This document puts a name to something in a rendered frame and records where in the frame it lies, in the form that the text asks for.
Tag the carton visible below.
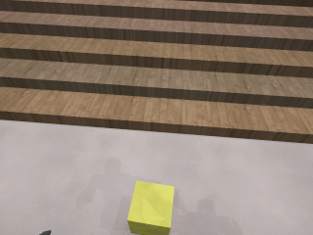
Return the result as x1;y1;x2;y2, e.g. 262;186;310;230
127;180;174;235

